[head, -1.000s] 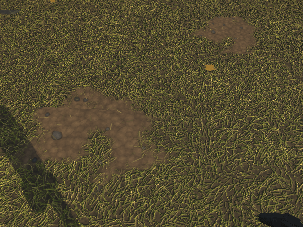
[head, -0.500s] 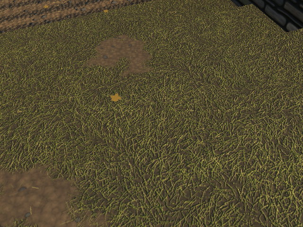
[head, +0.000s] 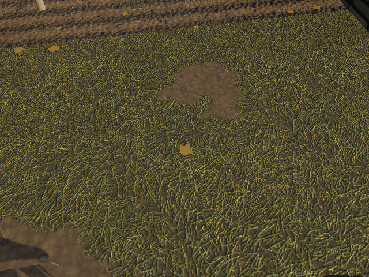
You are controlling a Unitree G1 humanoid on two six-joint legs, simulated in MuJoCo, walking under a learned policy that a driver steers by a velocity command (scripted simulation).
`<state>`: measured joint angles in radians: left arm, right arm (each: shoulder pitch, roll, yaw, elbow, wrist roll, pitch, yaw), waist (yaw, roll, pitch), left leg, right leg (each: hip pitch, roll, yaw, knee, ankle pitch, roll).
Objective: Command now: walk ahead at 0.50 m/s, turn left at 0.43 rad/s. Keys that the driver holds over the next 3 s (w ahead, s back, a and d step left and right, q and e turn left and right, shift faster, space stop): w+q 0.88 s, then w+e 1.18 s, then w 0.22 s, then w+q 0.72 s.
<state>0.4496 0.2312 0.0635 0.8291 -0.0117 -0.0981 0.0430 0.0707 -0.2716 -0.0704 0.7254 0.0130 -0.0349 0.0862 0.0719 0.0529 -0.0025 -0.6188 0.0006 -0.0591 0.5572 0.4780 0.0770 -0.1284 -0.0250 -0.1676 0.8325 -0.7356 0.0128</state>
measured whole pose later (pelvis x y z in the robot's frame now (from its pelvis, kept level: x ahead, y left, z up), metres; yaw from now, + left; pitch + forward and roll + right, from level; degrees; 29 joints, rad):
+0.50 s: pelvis +0.31 +0.01 -0.12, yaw +19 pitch +3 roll +1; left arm 0.13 0.24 0.05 0.64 0.01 -0.10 0.01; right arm 0.31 -0.26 -0.07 0.79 0.02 -0.01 -0.02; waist -0.04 0.01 -0.03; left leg -0.21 -0.15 -0.23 0.64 -0.45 0.06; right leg -0.50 0.00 0.07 0.56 -0.11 0.01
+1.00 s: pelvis +0.50 +0.12 -0.12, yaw +35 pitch +2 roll -2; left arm 0.35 0.30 0.10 0.86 -0.03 -0.06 0.00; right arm 0.09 -0.26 -0.08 0.66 0.02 0.00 0.05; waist 0.06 0.01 0.01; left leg -0.46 0.04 0.01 0.67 -0.20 0.08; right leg -0.04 -0.11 -0.19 0.54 -0.46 0.04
